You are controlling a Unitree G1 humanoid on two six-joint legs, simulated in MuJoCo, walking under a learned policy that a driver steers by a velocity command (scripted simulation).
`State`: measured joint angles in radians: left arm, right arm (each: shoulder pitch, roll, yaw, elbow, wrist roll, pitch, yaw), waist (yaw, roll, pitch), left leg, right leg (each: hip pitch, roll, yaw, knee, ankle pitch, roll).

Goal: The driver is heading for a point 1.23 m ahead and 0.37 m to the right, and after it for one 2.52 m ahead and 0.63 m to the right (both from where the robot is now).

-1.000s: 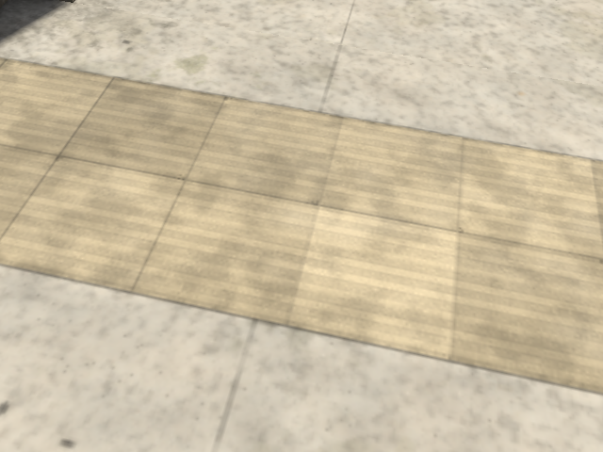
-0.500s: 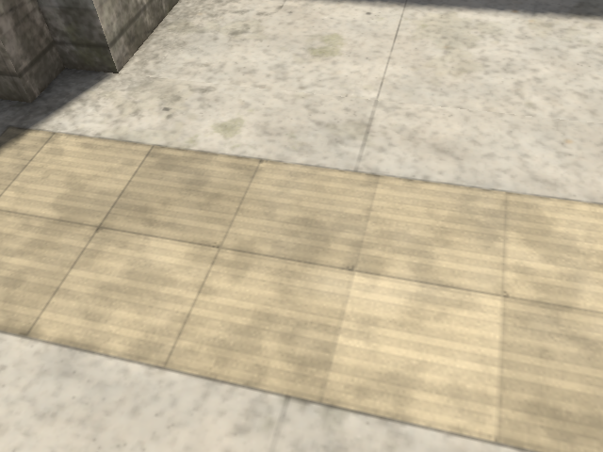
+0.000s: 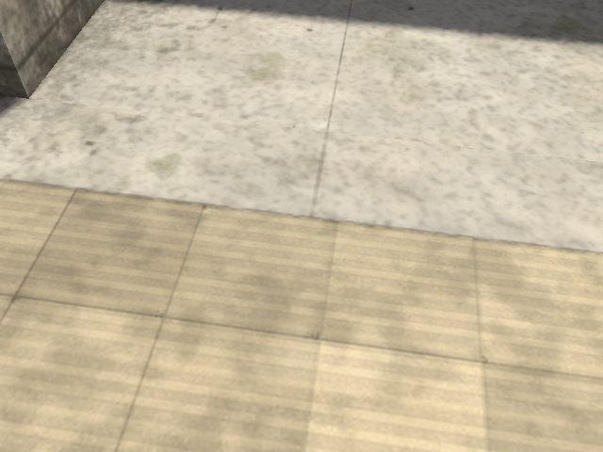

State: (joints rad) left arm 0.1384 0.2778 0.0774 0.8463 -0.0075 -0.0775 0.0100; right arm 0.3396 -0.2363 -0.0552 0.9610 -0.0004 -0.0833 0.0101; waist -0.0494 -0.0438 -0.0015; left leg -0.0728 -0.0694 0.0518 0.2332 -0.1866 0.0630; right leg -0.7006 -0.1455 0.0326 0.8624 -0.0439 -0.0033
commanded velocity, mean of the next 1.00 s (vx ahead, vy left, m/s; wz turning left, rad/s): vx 0.50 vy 0.00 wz -0.14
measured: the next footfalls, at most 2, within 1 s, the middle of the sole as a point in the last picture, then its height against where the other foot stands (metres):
right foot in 0.22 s outside the picture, level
left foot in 0.76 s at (253, 405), level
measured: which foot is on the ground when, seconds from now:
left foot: down 0.00-0.22, up 0.24-0.74, down 0.76-1.00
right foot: up 0.00-0.20, down 0.22-0.78, up 0.80-1.00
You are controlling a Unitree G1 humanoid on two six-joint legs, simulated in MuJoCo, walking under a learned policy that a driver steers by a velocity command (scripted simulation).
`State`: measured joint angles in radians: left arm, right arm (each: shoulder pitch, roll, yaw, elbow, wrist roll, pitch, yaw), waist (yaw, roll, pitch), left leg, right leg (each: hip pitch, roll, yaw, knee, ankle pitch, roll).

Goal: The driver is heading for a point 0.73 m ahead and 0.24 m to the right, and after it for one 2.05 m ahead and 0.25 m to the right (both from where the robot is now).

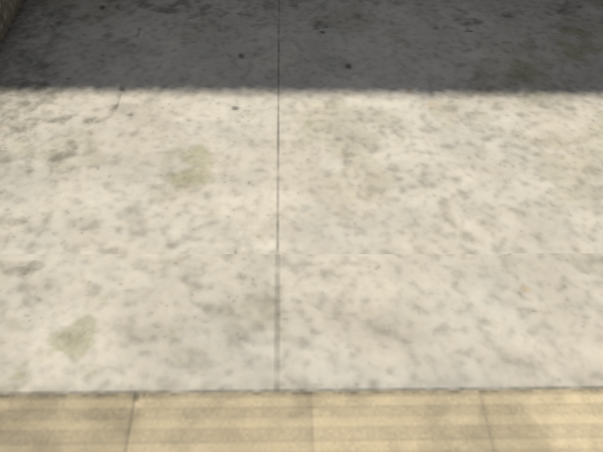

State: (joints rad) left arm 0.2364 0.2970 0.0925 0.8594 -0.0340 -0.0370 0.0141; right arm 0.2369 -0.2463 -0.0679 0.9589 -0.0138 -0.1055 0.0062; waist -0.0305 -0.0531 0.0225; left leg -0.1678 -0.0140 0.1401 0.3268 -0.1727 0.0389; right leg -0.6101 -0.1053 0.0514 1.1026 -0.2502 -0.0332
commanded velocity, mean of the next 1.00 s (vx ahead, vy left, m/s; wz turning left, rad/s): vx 0.49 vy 0.00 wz -0.43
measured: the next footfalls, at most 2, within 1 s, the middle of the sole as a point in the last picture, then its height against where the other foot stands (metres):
right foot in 0.32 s outside the picture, level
left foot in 0.80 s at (327, 376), level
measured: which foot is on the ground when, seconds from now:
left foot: down 0.00-0.30, up 0.32-0.78, down 0.80-1.00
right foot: up 0.00-0.30, down 0.32-0.82, up 0.84-1.00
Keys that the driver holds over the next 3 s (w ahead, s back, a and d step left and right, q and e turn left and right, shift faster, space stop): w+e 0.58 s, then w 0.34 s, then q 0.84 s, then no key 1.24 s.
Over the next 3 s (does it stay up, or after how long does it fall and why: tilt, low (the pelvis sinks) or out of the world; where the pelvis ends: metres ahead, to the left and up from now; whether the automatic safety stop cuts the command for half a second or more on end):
stays up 0.71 -0.21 -0.01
